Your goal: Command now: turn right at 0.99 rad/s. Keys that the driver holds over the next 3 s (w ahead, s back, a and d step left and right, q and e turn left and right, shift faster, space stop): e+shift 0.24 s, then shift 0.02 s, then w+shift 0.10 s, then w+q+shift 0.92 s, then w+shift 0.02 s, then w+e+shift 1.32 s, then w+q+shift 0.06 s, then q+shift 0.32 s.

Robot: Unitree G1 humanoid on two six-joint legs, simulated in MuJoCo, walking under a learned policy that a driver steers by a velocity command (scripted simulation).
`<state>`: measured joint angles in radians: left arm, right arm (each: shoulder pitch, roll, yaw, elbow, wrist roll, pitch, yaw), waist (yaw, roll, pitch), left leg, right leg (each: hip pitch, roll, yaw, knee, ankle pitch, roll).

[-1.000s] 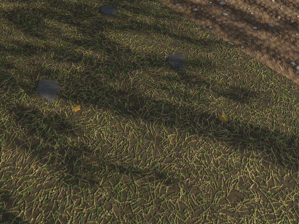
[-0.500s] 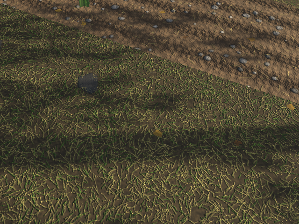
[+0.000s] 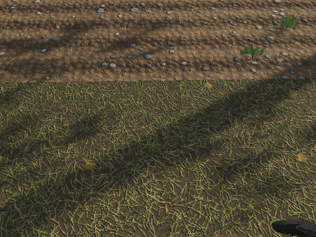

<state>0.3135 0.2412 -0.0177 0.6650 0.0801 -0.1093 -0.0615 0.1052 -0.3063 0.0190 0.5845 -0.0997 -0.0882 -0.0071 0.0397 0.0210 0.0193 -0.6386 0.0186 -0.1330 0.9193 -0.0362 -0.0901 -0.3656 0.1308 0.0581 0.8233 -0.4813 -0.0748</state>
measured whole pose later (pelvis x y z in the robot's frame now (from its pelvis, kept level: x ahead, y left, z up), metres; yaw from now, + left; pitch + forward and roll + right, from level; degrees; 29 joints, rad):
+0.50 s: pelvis +0.07 +0.02 -0.10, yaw -21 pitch +1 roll +0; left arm 0.17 0.22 0.04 0.54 0.00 0.02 0.04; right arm 0.42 -0.24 -0.05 0.85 0.00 -0.03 -0.04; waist -0.05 -0.01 -0.05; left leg -0.29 0.04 0.05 0.48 -0.27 0.05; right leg -0.97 -0.09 0.03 1.80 -0.26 0.07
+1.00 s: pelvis +0.16 -0.12 -0.11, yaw +0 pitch +0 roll +1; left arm 0.55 0.26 0.02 0.78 0.03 -0.05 0.00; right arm 0.05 -0.23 -0.05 0.61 -0.03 0.05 0.06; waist 0.06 0.04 -0.02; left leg -0.99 -0.05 -0.06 1.54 0.03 -0.01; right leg -0.20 -0.08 -0.21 0.59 -0.38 -0.02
